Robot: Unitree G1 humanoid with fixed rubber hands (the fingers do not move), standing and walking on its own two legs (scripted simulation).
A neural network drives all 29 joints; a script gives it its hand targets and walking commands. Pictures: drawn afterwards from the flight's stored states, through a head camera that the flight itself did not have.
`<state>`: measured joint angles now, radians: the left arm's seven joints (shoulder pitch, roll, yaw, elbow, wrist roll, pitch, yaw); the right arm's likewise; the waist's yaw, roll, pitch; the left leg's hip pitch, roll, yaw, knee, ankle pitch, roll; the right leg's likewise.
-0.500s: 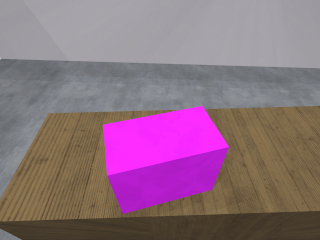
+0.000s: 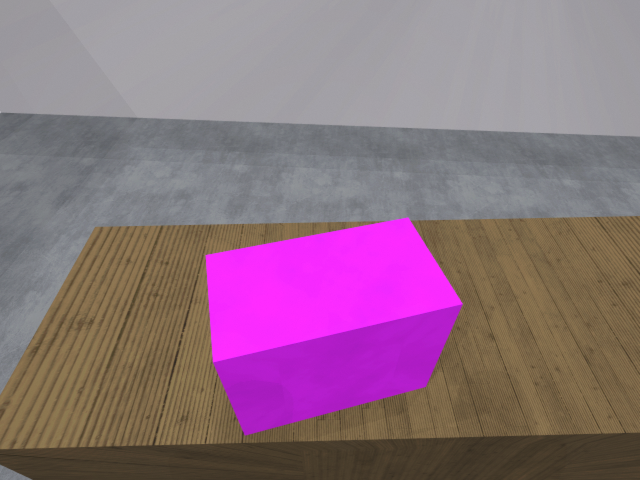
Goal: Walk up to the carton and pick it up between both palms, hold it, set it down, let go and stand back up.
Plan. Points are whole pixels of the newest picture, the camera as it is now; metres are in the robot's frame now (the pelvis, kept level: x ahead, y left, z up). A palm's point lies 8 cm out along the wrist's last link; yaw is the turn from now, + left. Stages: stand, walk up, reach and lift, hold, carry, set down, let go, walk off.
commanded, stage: stand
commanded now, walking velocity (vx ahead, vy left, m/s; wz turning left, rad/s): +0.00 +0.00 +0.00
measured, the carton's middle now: (326, 327) +0.38 +0.02 -0.05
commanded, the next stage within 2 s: none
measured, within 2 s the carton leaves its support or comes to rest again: neither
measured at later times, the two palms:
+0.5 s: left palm out of the picture +0.00 +0.25 -0.14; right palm out of the picture +0.02 -0.25 -0.13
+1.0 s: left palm out of the picture +0.01 +0.24 -0.14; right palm out of the picture +0.02 -0.25 -0.13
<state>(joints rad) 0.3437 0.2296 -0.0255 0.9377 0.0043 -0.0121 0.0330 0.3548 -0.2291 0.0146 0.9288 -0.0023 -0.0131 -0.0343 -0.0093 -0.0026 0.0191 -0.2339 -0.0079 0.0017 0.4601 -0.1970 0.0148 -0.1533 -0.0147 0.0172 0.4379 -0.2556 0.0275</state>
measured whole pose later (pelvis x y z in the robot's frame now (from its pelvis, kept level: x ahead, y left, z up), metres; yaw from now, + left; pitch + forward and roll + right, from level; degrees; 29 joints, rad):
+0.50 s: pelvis +0.00 +0.00 +0.00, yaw +1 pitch -2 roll +0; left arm 0.36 0.22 -0.02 0.99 0.01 -0.01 0.04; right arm 0.34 -0.22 0.00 0.96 0.00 -0.01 -0.04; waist 0.00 -0.01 0.02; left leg -0.23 -0.02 -0.01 0.45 -0.19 0.02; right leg -0.14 -0.03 0.01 0.43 -0.26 0.03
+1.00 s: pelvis +0.01 +0.00 +0.00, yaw +1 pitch -1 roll +0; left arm 0.34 0.22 -0.02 1.00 0.00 0.00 0.04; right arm 0.34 -0.20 0.00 0.98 0.00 -0.01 -0.05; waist 0.00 -0.01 0.03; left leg -0.22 -0.02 -0.02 0.44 -0.20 0.01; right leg -0.13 -0.03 0.00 0.42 -0.27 0.03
